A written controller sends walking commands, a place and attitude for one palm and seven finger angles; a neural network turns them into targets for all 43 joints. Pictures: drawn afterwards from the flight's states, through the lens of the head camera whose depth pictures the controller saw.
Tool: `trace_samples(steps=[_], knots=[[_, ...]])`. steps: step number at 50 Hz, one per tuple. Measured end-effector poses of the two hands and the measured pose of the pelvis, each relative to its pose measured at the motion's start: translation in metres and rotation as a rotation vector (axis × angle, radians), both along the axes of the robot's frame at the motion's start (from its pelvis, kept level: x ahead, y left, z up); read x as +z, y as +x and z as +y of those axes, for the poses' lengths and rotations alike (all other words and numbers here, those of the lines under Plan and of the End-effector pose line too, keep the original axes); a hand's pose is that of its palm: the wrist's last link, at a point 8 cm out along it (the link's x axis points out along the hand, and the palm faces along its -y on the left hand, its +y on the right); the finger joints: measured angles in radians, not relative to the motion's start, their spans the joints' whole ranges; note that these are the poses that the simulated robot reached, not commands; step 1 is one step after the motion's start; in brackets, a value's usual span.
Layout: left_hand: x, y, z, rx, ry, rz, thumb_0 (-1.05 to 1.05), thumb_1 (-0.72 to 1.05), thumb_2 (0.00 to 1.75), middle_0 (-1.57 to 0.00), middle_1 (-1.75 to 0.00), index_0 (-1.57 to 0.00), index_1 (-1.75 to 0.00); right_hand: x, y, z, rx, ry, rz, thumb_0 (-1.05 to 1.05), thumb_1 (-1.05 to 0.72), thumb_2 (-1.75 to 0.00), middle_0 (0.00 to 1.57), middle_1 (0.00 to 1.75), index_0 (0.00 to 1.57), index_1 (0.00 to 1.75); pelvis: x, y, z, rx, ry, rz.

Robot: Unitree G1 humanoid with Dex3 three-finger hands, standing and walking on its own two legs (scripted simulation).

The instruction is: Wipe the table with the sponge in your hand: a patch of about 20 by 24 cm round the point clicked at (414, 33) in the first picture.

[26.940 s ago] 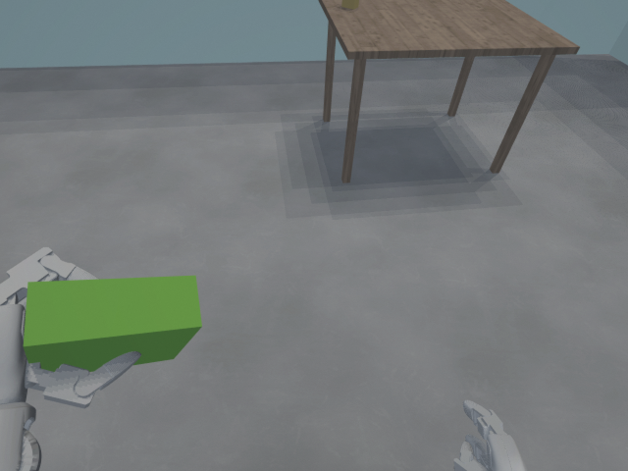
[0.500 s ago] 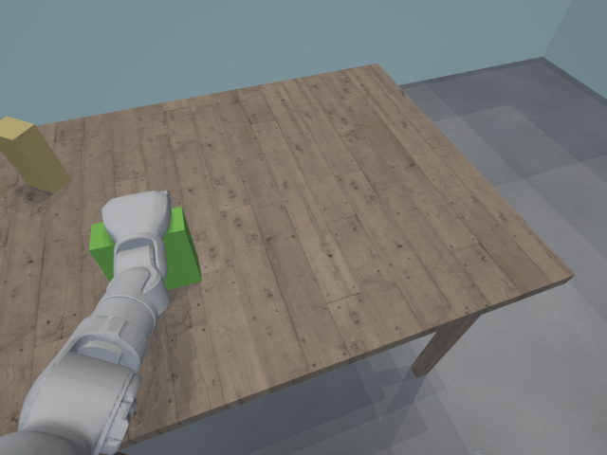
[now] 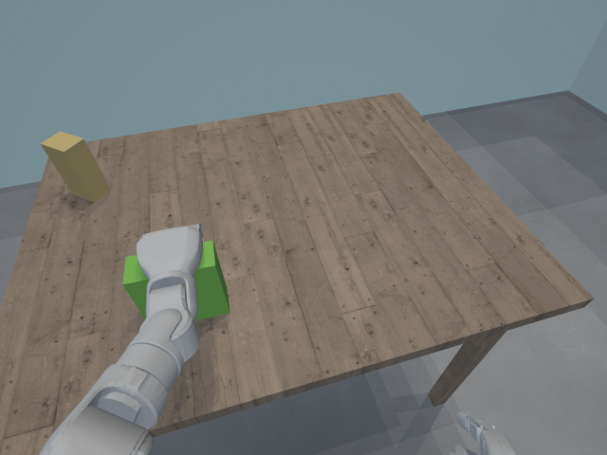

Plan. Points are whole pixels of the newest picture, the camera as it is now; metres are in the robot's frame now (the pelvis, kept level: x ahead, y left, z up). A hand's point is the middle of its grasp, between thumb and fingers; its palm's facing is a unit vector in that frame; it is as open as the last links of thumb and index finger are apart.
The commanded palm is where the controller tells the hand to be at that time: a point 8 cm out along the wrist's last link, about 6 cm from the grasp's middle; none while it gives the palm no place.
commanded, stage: wipe back along the middle lane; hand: left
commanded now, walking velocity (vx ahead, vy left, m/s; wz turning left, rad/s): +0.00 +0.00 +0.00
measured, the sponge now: (185, 294) +0.36 +0.23 -0.03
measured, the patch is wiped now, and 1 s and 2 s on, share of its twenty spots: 0.60 0.90 0.90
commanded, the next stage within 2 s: slide across to the third lane in 1.40 s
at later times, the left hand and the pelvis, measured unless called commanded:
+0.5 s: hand (189, 298) +0.32 +0.20 +0.02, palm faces -0.03 -0.01 -1.00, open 9.6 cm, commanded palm +0.27 +0.18 +0.05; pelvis +0.00 -0.01 +0.00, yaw +0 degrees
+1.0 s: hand (188, 318) +0.29 +0.19 +0.02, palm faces -0.01 -0.04 -1.00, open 9.6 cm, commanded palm +0.25 +0.17 +0.04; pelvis -0.01 -0.01 +0.00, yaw -1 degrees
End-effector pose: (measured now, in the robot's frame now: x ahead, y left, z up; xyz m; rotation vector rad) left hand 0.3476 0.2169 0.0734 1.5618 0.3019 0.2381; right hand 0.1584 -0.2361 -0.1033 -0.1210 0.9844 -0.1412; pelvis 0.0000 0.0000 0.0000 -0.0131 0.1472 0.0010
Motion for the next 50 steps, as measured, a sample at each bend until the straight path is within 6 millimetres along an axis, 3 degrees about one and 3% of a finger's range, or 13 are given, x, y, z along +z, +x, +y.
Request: trace_samples(steps=[18,39,50], knots=[[0.000,-0.033,-0.022,-0.011,0.001,-0.011,0.00,-0.47,1.13,-0.73,-1.46,-0.73,-1.50,0.004,0.020,-0.002,0.042,0.028,-0.066,0.01,-0.91,-0.90,0.20,0.30,0.20,0.30,0.000,-0.003,-0.010,0.003,0.011,-0.037],[-0.001,-0.072,-0.030,-0.032,-0.037,-0.037,0.02,-0.46,1.11,-0.72,-1.47,-0.73,-1.49,0.020,0.038,-0.008,0.050,0.034,-0.166,0.01,-0.91,-0.90,0.20,0.30,0.20,0.30,0.001,-0.003,-0.014,-0.018,0.018,-0.074],[-0.003,-0.074,-0.030,-0.019,-0.039,-0.027,0.01,-0.47,1.11,-0.73,-1.46,-0.74,-1.48,0.023,0.041,0.003,0.074,0.041,-0.188,0.01,-0.91,-0.90,0.20,0.30,0.20,0.30,0.000,-0.010,-0.013,-0.013,0.019,-0.076]])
